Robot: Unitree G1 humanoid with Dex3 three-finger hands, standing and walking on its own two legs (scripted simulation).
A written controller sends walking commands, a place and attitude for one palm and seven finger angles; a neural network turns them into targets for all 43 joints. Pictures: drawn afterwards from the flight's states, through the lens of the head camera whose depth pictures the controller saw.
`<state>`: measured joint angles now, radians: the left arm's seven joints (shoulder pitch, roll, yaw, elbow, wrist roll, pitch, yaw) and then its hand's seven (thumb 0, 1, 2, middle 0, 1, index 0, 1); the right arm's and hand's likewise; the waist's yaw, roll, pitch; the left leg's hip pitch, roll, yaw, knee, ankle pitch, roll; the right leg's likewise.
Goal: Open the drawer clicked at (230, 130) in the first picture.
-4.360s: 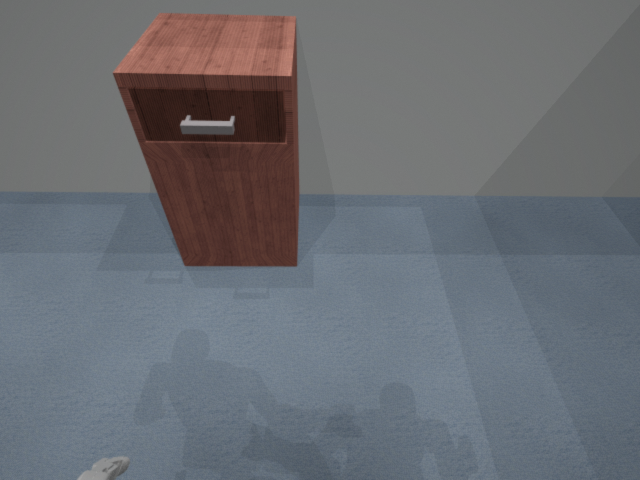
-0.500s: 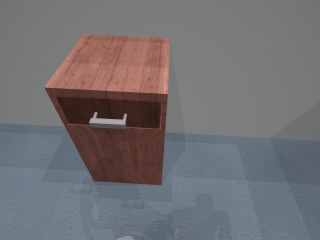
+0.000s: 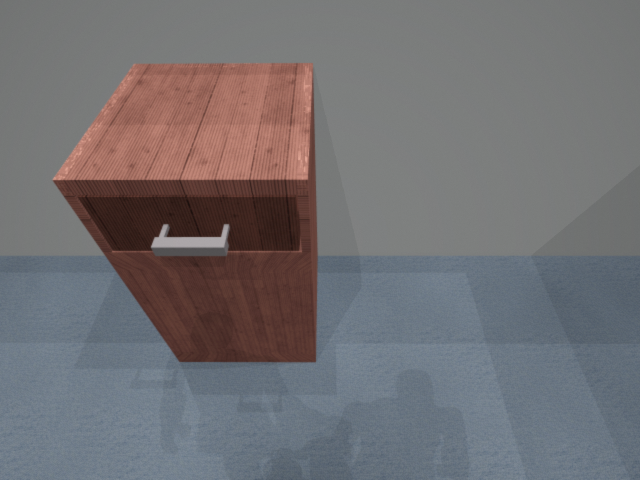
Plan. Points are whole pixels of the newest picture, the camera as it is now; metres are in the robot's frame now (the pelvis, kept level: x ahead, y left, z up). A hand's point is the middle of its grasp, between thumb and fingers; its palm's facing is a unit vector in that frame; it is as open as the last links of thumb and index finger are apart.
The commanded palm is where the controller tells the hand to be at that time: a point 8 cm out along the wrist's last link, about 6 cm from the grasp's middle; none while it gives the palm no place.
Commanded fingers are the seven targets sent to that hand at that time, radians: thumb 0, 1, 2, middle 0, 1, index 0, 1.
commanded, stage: come to a stop and stand still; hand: left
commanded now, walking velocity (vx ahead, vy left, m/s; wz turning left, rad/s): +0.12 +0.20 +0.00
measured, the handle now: (193, 237) +0.54 +0.28 -0.10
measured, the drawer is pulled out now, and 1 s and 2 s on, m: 0.00 0.00 0.00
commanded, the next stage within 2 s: look again from close up in 1.14 s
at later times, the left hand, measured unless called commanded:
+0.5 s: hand out of the picture -0.05 +0.16 -0.15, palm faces +0.15 -0.95 -0.27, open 7.4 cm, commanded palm none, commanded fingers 0.00 0.90 0.90 -0.20 -0.30 -0.20 -0.30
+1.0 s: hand out of the picture +0.01 +0.22 -0.17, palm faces +0.06 -0.98 -0.20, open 7.3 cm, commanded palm none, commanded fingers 0.00 0.90 0.90 -0.20 -0.30 -0.20 -0.30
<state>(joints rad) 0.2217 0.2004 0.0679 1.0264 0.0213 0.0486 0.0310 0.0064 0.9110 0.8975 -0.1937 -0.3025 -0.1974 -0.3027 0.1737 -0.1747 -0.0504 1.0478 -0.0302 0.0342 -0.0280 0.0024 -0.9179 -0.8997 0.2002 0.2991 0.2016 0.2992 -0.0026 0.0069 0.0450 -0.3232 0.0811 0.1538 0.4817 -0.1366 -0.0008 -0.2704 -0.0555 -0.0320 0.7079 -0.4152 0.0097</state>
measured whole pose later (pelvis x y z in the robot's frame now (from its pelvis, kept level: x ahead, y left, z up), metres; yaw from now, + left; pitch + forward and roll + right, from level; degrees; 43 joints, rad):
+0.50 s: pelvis -0.01 -0.02 +0.02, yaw +3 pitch +0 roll +3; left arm 0.34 0.12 0.04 1.07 0.04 0.01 0.04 0.01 0.91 0.90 -0.20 -0.30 -0.20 -0.30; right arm 0.23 -0.24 -0.06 1.05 -0.02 0.07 -0.01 0.01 -0.91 -0.90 0.19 0.30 0.19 0.30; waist 0.05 0.03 0.05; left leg -0.36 0.02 0.02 0.83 -0.38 -0.05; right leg -0.18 -0.08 -0.08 0.43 -0.26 -0.01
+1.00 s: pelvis +0.00 +0.05 +0.01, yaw +1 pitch +0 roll +0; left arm 0.25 0.15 0.01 1.13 0.02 0.00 0.04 0.01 0.92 0.90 -0.20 -0.30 -0.20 -0.30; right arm 0.21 -0.17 -0.01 1.09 -0.01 -0.01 -0.04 -0.01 -0.94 -0.90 0.20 0.30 0.20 0.30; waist 0.01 0.01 0.01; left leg -0.13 -0.01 0.09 0.42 -0.27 0.03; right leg -0.15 -0.04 -0.05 0.44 -0.28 0.02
